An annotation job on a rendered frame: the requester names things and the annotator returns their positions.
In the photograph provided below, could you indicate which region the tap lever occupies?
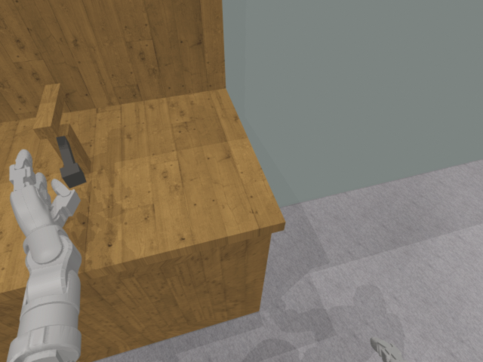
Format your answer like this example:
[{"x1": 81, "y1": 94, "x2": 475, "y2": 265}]
[{"x1": 56, "y1": 136, "x2": 86, "y2": 188}]

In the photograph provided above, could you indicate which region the left robot forearm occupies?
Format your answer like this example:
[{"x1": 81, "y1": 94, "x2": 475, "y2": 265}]
[{"x1": 6, "y1": 225, "x2": 82, "y2": 362}]

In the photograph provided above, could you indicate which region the counter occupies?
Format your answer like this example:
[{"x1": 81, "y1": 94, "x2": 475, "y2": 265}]
[{"x1": 0, "y1": 0, "x2": 286, "y2": 362}]

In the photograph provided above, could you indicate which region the left robot hand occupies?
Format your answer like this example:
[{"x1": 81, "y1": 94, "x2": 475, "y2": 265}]
[{"x1": 9, "y1": 149, "x2": 81, "y2": 237}]

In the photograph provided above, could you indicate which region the right robot hand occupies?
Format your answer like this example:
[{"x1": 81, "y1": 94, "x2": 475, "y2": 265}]
[{"x1": 370, "y1": 337, "x2": 408, "y2": 362}]

